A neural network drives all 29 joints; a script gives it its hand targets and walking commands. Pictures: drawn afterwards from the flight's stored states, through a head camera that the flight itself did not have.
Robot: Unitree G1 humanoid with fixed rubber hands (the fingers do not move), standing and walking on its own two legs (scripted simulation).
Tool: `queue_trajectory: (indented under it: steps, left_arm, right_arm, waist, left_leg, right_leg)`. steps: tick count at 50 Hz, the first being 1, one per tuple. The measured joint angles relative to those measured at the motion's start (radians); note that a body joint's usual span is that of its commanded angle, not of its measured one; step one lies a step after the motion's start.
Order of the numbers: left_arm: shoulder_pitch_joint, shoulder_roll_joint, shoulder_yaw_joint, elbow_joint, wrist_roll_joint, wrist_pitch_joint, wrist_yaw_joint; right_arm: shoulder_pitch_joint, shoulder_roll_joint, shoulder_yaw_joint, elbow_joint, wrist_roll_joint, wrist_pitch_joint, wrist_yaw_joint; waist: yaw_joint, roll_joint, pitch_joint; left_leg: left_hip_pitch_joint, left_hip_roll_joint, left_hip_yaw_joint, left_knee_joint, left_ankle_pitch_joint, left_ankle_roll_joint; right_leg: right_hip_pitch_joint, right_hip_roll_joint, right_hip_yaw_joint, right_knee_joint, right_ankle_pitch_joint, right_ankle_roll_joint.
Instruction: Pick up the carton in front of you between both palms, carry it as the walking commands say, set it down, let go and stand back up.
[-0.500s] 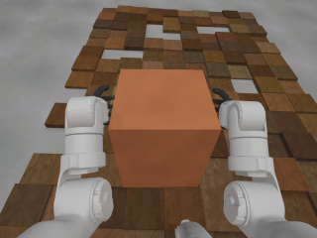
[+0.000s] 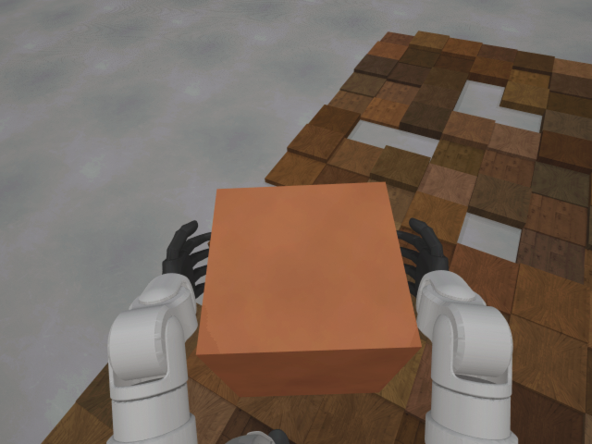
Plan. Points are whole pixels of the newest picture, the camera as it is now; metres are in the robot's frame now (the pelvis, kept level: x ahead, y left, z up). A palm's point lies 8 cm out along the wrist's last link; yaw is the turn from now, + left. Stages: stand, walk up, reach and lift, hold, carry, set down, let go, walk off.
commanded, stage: carry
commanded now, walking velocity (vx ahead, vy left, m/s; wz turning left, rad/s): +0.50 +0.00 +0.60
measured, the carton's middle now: (305, 300) +0.30 +0.01 +0.03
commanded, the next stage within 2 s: none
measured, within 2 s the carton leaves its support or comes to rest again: neither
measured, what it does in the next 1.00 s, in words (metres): walks ahead, turning right: left foot, then right foot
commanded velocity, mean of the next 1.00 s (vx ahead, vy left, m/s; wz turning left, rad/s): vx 0.50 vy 0.00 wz -0.50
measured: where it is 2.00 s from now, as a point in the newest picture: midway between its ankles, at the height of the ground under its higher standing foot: (344, 195)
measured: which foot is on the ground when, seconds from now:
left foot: up 0.00-0.04, down 0.06-0.56, up 0.58-1.00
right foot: down 0.00-0.10, up 0.12-0.56, down 0.58-1.00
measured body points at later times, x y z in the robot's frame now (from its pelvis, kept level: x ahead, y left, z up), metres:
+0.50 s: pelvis +0.33 +0.03 -0.02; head +0.31 +0.04 +0.43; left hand +0.64 +0.17 +0.08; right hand +0.62 -0.13 +0.08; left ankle +0.17 +0.08 -0.75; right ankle +0.52 -0.09 -0.70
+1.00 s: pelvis +0.65 +0.01 -0.02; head +0.70 -0.01 +0.43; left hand +1.07 +0.03 +0.08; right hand +0.97 -0.26 +0.07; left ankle +0.82 +0.13 -0.71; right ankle +0.55 -0.03 -0.74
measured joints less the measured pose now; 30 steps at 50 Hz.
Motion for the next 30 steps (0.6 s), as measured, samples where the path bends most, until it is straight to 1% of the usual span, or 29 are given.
queue_trajectory:
  steps: [2,3,4,5,6,7,8,9,10,13,16,18,21,23,25,27,28,29,30]
  left_arm:
    - [0.018,0.003,-0.016,-0.008,0.009,0.022,-0.002]
    - [0.025,0.005,-0.021,-0.009,0.014,0.034,-0.002]
    - [0.03,0.006,-0.021,-0.005,0.019,0.047,-0.002]
    - [0.028,0.008,-0.016,0.005,0.024,0.059,-0.002]
    - [0.023,0.009,-0.009,0.016,0.028,0.069,-0.002]
    - [0.022,0.009,-0.004,0.027,0.034,0.077,-0.002]
    - [0.024,0.007,0.0,0.035,0.04,0.084,-0.003]
    - [0.027,0.004,0.001,0.041,0.045,0.091,-0.003]
    - [0.029,0.005,-0.003,0.047,0.05,0.096,-0.003]
    - [0.04,0.008,-0.016,0.058,0.054,0.095,-0.003]
    - [0.062,0.011,-0.026,0.059,0.053,0.077,-0.004]
    - [0.066,0.011,-0.027,0.058,0.051,0.068,-0.004]
    - [0.036,0.021,-0.023,0.064,0.047,0.06,-0.004]
    - [-0.011,0.04,-0.022,0.084,0.039,0.057,-0.004]
    - [-0.08,0.067,-0.02,0.129,0.027,0.055,-0.001]
    - [-0.166,0.093,-0.021,0.203,0.014,0.053,0.005]
    - [-0.211,0.105,-0.025,0.251,0.01,0.051,0.011]
    - [-0.256,0.115,-0.026,0.303,0.006,0.05,0.014]
    - [-0.301,0.119,-0.02,0.355,0.006,0.044,0.017]
  right_arm:
    - [0.02,-0.004,0.006,-0.01,0.001,0.021,0.001]
    - [0.025,-0.004,0.007,-0.006,0.002,0.031,0.001]
    - [0.027,-0.005,0.009,0.008,0.003,0.039,0.002]
    - [0.021,-0.004,0.01,0.031,0.003,0.043,0.002]
    - [0.009,-0.002,0.007,0.056,0.003,0.046,0.002]
    - [0.002,-0.001,0.004,0.08,0.004,0.048,0.002]
    - [0.001,0.0,0.002,0.098,0.005,0.05,0.002]
    - [0.005,-0.001,0.001,0.109,0.008,0.053,0.002]
    - [0.012,-0.002,0.0,0.115,0.01,0.054,0.002]
    - [0.035,-0.006,0.005,0.118,0.014,0.047,0.002]
    - [0.054,-0.008,0.014,0.121,0.014,0.031,0.004]
    - [0.058,-0.009,0.018,0.121,0.014,0.021,0.005]
    - [0.033,-0.007,0.011,0.123,0.011,0.009,0.004]
    - [-0.008,-0.014,0.006,0.138,0.011,0.004,0.003]
    - [-0.066,-0.036,0.003,0.17,0.022,0.004,-0.007]
    - [-0.133,-0.064,-0.005,0.222,0.033,0.004,-0.017]
    - [-0.165,-0.078,-0.012,0.254,0.039,0.005,-0.02]
    - [-0.194,-0.091,-0.022,0.288,0.044,0.007,-0.02]
    - [-0.236,-0.109,-0.032,0.329,0.051,0.009,-0.02]
  waist:
    - [-0.005,-0.009,-0.029]
    - [-0.01,-0.015,-0.041]
    - [-0.02,-0.03,-0.053]
    - [-0.037,-0.06,-0.058]
    - [-0.055,-0.072,-0.058]
    - [-0.067,-0.072,-0.056]
    - [-0.073,-0.067,-0.053]
    - [-0.076,-0.061,-0.048]
    - [-0.077,-0.057,-0.044]
    - [-0.067,-0.055,-0.041]
    - [-0.053,-0.052,-0.046]
    - [-0.049,-0.046,-0.048]
    - [-0.053,-0.037,-0.045]
    - [-0.058,-0.033,-0.041]
    - [-0.06,-0.027,-0.037]
    - [-0.048,-0.023,-0.029]
    - [-0.036,-0.025,-0.025]
    - [-0.024,-0.036,-0.022]
    - [-0.007,-0.026,-0.017]
  left_leg:
    - [0.055,-0.021,0.036,-0.061,0.031,0.023]
    - [0.095,-0.033,0.055,-0.082,0.004,0.039]
    - [0.145,-0.05,0.06,-0.089,-0.109,0.05]
    - [0.162,-0.079,0.064,-0.064,-0.191,0.056]
    - [0.16,-0.092,0.065,-0.026,-0.203,0.064]
    - [0.165,-0.096,0.062,-0.003,-0.215,0.078]
    - [0.182,-0.097,0.055,-0.001,-0.233,0.09]
    - [0.205,-0.096,0.047,-0.013,-0.249,0.096]
    - [0.229,-0.093,0.039,-0.031,-0.258,0.095]
    - [0.306,-0.086,0.026,-0.094,-0.275,0.081]
    - [0.393,-0.079,0.028,-0.161,-0.298,0.073]
    - [0.452,-0.072,0.032,-0.194,-0.322,0.064]
    - [0.529,-0.058,0.042,-0.212,-0.377,0.048]
    - [0.577,-0.05,0.052,-0.215,-0.422,0.036]
    - [0.626,-0.041,0.066,-0.214,-0.47,0.019]
    - [0.657,-0.024,0.085,-0.159,-0.531,0.001]
    - [0.651,-0.012,0.096,-0.074,-0.563,-0.009]
    - [0.62,0.001,0.104,0.07,-0.584,-0.019]
    - [0.558,0.026,0.091,0.259,-0.571,-0.018]
  right_leg:
    - [0.056,-0.016,-0.012,0.054,-0.075,0.029]
    - [0.072,-0.032,-0.012,0.115,-0.119,0.044]
    - [0.066,-0.063,-0.006,0.217,-0.159,0.055]
    - [0.027,-0.111,0.024,0.367,-0.131,0.056]
    - [-0.045,-0.123,0.099,0.558,-0.142,0.062]
    - [-0.133,-0.104,0.18,0.737,-0.152,0.065]
    - [-0.218,-0.077,0.24,0.873,-0.148,0.058]
    - [-0.295,-0.054,0.274,0.954,-0.131,0.045]
    - [-0.364,-0.039,0.293,0.983,-0.105,0.031]
    - [-0.54,-0.031,0.307,0.929,0.002,-0.001]
    - [-0.674,-0.039,0.295,0.845,0.103,-0.007]
    - [-0.739,-0.038,0.282,0.799,0.152,-0.012]
    - [-0.795,-0.015,0.261,0.707,0.213,-0.037]
    - [-0.798,0.009,0.236,0.609,0.252,-0.064]
    - [-0.771,0.043,0.204,0.5,0.293,-0.097]
    - [-0.711,0.091,0.166,0.41,0.316,-0.127]
    - [-0.66,0.117,0.146,0.366,0.322,-0.142]
    - [-0.591,0.137,0.136,0.307,0.324,-0.164]
    - [-0.569,0.159,0.139,0.315,0.251,-0.217]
